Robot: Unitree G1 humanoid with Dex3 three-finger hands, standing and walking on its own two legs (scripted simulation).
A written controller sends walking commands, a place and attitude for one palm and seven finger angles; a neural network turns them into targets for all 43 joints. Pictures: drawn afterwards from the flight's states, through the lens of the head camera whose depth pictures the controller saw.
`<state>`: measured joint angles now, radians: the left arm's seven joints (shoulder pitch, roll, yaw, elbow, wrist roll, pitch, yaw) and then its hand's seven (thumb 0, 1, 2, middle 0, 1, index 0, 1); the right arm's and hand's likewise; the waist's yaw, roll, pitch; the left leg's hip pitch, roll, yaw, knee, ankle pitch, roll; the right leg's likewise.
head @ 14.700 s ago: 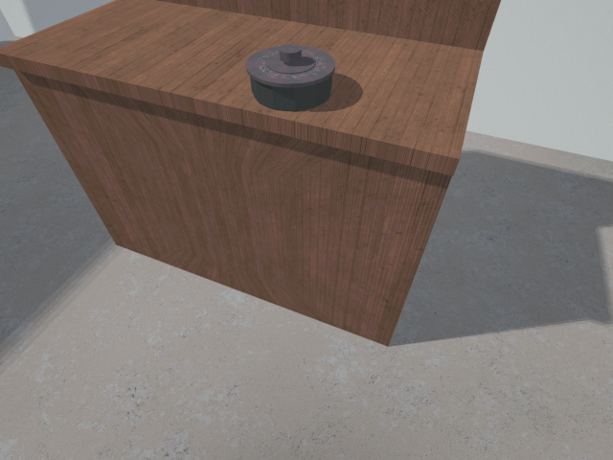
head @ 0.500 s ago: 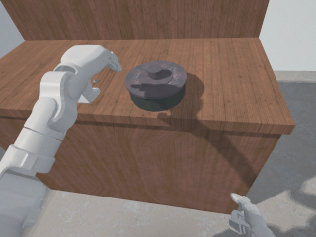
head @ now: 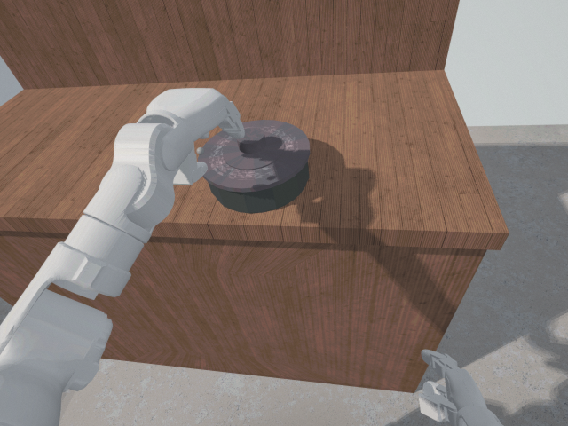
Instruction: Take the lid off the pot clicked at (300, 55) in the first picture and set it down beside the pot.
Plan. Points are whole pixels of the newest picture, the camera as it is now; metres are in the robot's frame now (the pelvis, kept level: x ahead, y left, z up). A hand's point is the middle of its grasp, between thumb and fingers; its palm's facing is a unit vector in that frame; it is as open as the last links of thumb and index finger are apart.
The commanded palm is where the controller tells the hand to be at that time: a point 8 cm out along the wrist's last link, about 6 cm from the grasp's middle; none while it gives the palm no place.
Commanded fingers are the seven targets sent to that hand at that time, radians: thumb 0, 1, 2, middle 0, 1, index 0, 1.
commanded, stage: move the open hand above the knob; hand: left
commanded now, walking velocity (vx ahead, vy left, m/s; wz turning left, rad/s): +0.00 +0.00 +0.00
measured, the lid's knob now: (251, 140) +0.52 +0.10 +0.16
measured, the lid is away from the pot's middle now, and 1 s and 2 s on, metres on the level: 0.00 0.00 0.00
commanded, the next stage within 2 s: lower the open fingers around the knob in 1.46 s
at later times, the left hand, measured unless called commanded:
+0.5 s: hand (231, 108) +0.48 +0.11 +0.23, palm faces -0.22 -0.02 -0.98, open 10.0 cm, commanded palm +0.47 +0.10 +0.29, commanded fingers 0.00 -0.39 1.72 -0.88 -0.08 -0.88 -0.08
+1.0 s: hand (241, 101) +0.50 +0.09 +0.23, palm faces -0.23 -0.03 -0.97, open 10.0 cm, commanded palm +0.47 +0.10 +0.29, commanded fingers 0.00 -0.39 1.72 -0.88 -0.08 -0.88 -0.08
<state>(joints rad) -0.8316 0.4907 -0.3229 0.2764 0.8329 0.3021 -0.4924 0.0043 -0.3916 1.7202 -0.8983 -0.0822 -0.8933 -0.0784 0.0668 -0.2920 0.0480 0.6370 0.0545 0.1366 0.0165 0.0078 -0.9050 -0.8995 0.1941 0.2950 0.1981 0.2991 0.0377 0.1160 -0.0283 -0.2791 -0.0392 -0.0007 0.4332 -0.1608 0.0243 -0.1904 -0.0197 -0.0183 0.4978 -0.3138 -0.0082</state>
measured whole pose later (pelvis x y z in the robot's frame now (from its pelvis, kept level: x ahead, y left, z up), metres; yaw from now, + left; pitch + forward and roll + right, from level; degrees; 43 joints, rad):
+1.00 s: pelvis +0.03 +0.01 +0.00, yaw -2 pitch +6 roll +1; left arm -1.25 0.35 -0.31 0.89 0.90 0.31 -0.46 0.00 -0.39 1.72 -0.89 -0.08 -0.89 -0.08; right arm 0.22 -0.27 0.02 0.71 0.04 0.12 -0.01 0.01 -0.91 -0.90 0.20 0.30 0.20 0.30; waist -0.04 0.08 -0.08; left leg -0.32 -0.05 0.04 0.39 -0.17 0.05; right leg -0.24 -0.03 0.03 0.45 -0.31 0.01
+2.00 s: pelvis +0.03 +0.00 +0.00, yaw -2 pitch +5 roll +1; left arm -1.21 0.32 -0.34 0.91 0.88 0.36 -0.50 0.00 -0.39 1.72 -0.89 -0.08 -0.89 -0.08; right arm 0.17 -0.28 0.03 0.70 0.04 0.12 -0.02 0.00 -0.91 -0.90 0.19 0.29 0.20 0.30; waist -0.04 0.07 -0.08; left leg -0.32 -0.04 0.03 0.41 -0.19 0.03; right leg -0.23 -0.02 0.01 0.47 -0.33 0.00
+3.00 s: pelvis +0.02 +0.01 +0.00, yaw -1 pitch +6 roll +1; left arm -1.20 0.32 -0.35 1.00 0.87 0.32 -0.47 0.00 -0.09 1.10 -0.57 -0.70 -0.58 -0.70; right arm 0.21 -0.27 0.03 0.72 0.05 0.13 -0.03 0.00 -0.90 -0.90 0.20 0.30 0.20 0.30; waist -0.06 0.06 -0.08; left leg -0.35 -0.04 0.03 0.44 -0.18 0.04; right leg -0.26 -0.02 0.01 0.48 -0.32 0.00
